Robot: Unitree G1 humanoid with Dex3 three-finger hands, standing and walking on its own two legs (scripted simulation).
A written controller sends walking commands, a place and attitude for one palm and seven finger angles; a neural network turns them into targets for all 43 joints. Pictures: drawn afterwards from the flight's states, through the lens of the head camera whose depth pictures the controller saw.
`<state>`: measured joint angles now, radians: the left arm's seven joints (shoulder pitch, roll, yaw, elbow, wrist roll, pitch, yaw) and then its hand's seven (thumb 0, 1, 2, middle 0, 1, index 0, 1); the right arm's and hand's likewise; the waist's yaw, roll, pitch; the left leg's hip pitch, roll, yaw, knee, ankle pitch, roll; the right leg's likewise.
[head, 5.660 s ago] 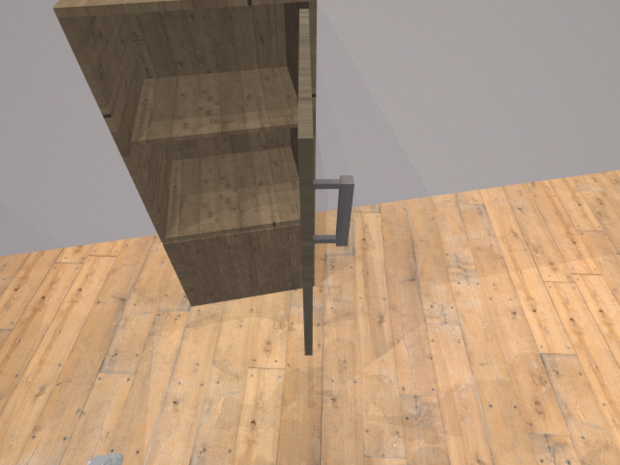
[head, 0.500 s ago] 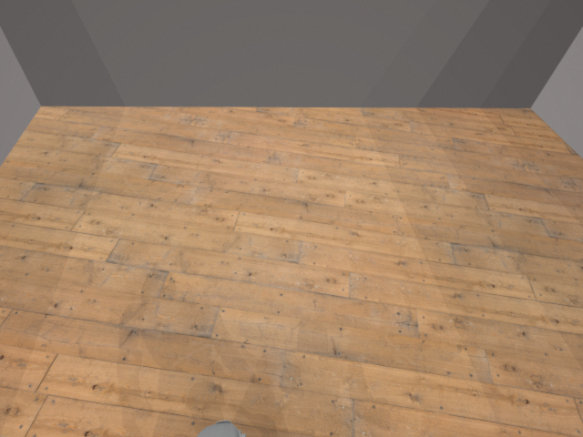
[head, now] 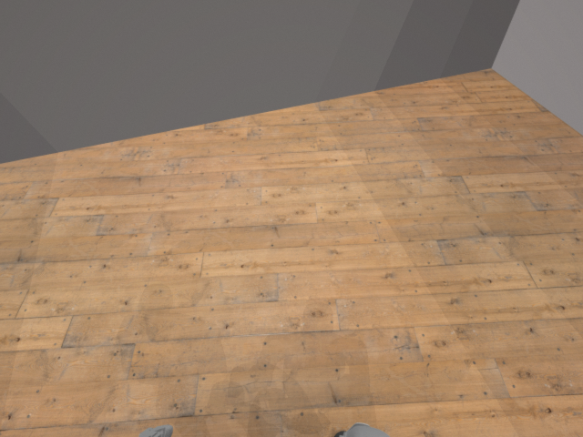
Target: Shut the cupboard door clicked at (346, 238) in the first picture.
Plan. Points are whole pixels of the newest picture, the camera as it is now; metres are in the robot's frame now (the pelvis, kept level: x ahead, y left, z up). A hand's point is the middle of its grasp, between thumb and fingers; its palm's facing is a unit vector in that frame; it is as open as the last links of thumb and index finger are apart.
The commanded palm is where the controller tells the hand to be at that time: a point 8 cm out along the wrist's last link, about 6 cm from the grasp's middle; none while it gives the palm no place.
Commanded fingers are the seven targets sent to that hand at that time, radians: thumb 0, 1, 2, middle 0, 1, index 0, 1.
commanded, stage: walk around to get in front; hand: left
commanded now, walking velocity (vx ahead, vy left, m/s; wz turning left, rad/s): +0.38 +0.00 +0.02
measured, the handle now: out of the picture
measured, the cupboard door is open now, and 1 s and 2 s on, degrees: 80 80 80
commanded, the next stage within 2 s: walk to a spot facing it in 0.26 s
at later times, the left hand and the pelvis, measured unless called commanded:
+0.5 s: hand out of the picture +0.12 +0.16 -0.18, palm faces +0.23 -0.96 -0.15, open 7.3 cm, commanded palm none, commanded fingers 0.00 0.90 0.90 -0.20 -0.30 -0.20 -0.30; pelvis +0.21 +0.01 +0.00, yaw +8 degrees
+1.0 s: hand (165, 312) +0.35 +0.25 -0.14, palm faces +0.40 -0.88 -0.27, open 7.3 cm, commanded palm none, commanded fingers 0.00 0.90 0.90 -0.20 -0.30 -0.20 -0.30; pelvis +0.29 +0.01 +0.00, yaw +23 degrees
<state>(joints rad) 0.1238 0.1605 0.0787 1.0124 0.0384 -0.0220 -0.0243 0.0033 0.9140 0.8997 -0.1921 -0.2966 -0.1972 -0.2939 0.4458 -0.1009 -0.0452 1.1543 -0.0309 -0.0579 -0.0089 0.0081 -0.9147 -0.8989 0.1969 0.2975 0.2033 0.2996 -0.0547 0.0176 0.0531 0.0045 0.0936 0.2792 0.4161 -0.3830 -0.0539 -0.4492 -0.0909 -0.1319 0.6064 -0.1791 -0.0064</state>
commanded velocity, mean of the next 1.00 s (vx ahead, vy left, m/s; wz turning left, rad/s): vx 0.11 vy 0.00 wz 0.47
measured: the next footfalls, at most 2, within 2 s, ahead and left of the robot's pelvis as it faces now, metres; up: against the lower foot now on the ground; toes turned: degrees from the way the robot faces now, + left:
right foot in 0.02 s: +0.15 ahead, -0.11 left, +0.00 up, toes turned -9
left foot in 0.52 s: +0.35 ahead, +0.13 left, +0.00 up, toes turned +17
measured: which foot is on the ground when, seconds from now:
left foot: down 0.00-0.02, up 0.04-0.50, down 0.52-1.00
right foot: up 0.00-0.00, down 0.02-0.52, up 0.54-0.98, down 1.00-1.00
